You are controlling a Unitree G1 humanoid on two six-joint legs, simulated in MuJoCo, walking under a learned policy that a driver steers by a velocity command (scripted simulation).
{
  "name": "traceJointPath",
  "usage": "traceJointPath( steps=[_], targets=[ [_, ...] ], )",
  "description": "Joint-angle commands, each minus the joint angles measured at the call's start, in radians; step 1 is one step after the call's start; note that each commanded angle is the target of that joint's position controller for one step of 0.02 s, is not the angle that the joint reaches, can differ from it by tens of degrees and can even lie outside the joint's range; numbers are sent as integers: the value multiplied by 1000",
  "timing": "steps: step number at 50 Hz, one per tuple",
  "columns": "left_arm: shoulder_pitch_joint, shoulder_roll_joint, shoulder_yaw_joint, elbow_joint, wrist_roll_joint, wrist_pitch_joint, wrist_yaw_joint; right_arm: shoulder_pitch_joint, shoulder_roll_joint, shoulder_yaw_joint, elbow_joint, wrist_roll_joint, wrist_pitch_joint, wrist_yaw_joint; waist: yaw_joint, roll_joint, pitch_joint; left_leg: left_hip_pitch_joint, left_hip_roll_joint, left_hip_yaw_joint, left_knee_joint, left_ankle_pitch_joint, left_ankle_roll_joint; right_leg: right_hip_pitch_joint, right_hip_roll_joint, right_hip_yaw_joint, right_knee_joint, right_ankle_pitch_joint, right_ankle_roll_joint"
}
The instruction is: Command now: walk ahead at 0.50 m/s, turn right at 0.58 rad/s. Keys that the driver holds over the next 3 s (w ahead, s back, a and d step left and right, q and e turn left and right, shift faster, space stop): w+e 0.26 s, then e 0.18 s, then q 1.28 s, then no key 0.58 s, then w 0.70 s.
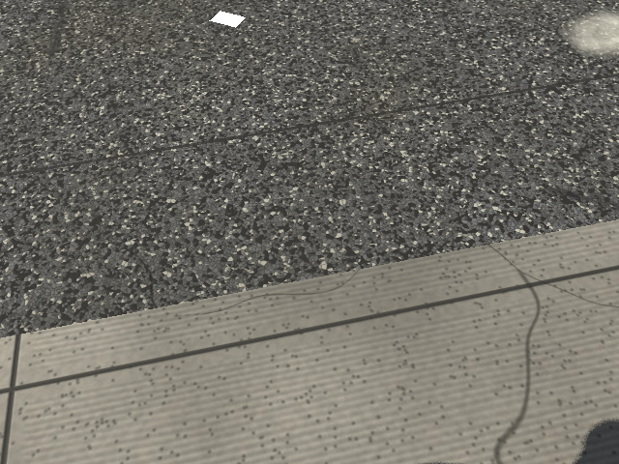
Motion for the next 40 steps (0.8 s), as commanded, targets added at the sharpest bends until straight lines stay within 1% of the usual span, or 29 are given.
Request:
traceJointPath(
  steps=[1,5,7,8,9,10,11,12,13,14,15,16,17,18,20,22,25,27,28,31,32,33,34,35,36,37,38,39,40],
  targets=[
    [75,144,27,-47,2,-9,4,-89,-69,-8,-88,4,-3,5,19,-85,-3,-46,-49,42,-96,97,-4,37,-253,227,-63,395,-97],
    [126,154,27,-53,12,-5,14,-203,-74,5,-143,11,-15,12,55,-98,6,-53,-89,40,-223,104,14,129,-271,271,-10,458,-99],
    [119,170,31,-62,17,-5,21,-212,-88,6,-163,16,-25,12,45,-110,7,4,-105,27,-292,86,32,146,-287,299,24,495,-84],
    [96,180,33,-71,18,-6,25,-178,-100,4,-161,18,-30,10,21,-116,3,75,-114,21,-333,67,44,131,-289,307,45,517,-66],
    [55,192,36,-84,19,-8,26,-107,-115,-1,-144,20,-35,6,-19,-122,-13,201,-135,25,-375,29,61,86,-280,299,88,585,-41],
    [27,205,39,-94,19,-12,20,3,-142,-12,-111,22,-42,-4,-65,-115,-64,362,-167,39,-394,-3,79,48,-256,291,188,685,-19],
    [5,206,39,-100,11,-20,9,151,-171,-25,-74,18,-54,-17,-141,-63,-146,571,-141,26,-455,31,105,-19,-195,246,379,664,4],
    [17,131,19,-134,-1,-28,0,310,-243,-41,-68,-8,-61,-36,-189,36,-300,812,84,-195,-474,-167,150,-156,-131,185,656,368,23],
    [157,44,3,-157,-32,-22,3,285,-321,-57,-79,-24,-49,-36,-94,282,-396,1002,339,-662,-587,-193,268,-456,22,80,916,-372,53],
    [138,137,12,-129,6,-5,14,211,-238,-48,-94,-4,-35,-31,-69,143,-292,875,318,-711,-612,-234,280,-541,-71,74,1012,-315,47],
    [67,147,18,-128,16,5,10,139,-149,-25,-108,8,-35,-31,-58,26,-143,719,273,-513,-612,-76,263,-529,-109,56,1001,-226,58],
    [28,131,17,-133,18,11,6,112,-105,-11,-102,11,-38,-27,-47,-22,-82,625,221,-343,-608,171,245,-499,-136,41,964,-187,73],
    [17,121,19,-136,26,23,0,125,-94,-5,-91,13,-43,-28,-39,18,-69,581,183,-222,-605,360,225,-471,-156,31,934,-184,85],
    [29,113,19,-137,33,40,-7,136,-92,-2,-78,19,-49,-28,-24,61,-68,542,156,-136,-605,492,215,-441,-160,18,923,-188,98],
    [19,96,18,-153,29,59,-19,161,-104,-4,-63,26,-64,-22,-13,90,-92,535,143,-49,-602,667,220,-436,-147,1,909,-163,110],
    [-30,88,14,-182,28,70,-29,157,-123,-10,-60,28,-63,-24,-8,99,-92,535,148,14,-615,689,231,-474,-153,-11,862,-116,122],
    [-97,48,-9,-208,32,70,-39,175,-122,-6,-38,23,-53,-22,-19,102,-92,500,110,78,-620,695,237,-426,-143,-16,673,-24,127],
    [-127,28,-27,-207,31,66,-39,171,-123,-2,-27,27,-49,-14,-26,109,-101,462,80,115,-616,675,226,-316,-135,-44,511,41,124],
    [-142,28,-33,-203,32,66,-34,184,-125,-1,-15,29,-47,-8,-33,111,-105,466,74,107,-610,659,222,-276,-133,-59,450,58,124],
    [-169,46,-39,-193,36,54,-15,218,-146,-5,17,39,-35,2,-47,106,-93,505,75,36,-552,580,212,-208,-130,-78,296,69,115],
    [-153,50,-40,-185,37,43,-8,210,-150,-7,20,44,-28,0,-30,87,-88,498,63,20,-509,512,194,-152,-130,-76,193,118,106],
    [-133,72,-38,-175,44,28,1,228,-146,-8,25,44,-23,-2,-20,40,-90,473,41,5,-462,412,159,-66,-160,-47,79,228,100],
    [-96,138,-26,-173,55,15,14,268,-109,2,9,39,-21,-5,-32,-58,-156,409,3,15,-384,177,118,76,-330,84,102,516,82],
    [-104,200,-13,-189,45,22,25,360,-35,19,0,46,-12,-11,-74,-240,-217,304,-98,85,-252,-332,89,175,-535,230,152,811,-22],
    [-101,172,-11,-189,8,34,33,324,-69,11,15,55,18,-24,-16,-258,-241,282,-152,74,-109,-504,88,107,-549,256,116,678,-126],
    [-115,155,-15,-193,5,40,38,276,-114,-6,4,46,35,-26,-12,-209,-170,227,-155,49,25,-512,86,47,-525,233,63,560,-138],
    [-153,139,-20,-196,8,47,45,252,-123,-18,0,35,46,-24,-31,-176,-124,199,-146,36,98,-469,82,-5,-489,184,34,480,-118],
    [-189,120,-25,-201,13,51,52,255,-119,-24,2,32,57,-22,-58,-165,-95,205,-132,28,125,-423,73,-57,-460,125,12,444,-95],
    [-219,109,-26,-207,14,52,58,270,-108,-26,7,27,66,-20,-79,-164,-86,229,-124,33,143,-380,61,-100,-439,77,-1,404,-82]
  ],
)
Next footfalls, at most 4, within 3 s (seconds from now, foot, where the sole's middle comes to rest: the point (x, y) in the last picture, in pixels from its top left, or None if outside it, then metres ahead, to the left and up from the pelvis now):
0.24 left None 0.32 0.13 -0.78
0.68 right None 0.37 -0.11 -0.78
1.06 left None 0.32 0.12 -0.78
1.58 right None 0.34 -0.07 -0.78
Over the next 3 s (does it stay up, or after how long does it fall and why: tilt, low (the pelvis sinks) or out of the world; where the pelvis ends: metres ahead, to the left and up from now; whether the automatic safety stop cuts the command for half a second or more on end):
stays up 0.46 0.09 -0.03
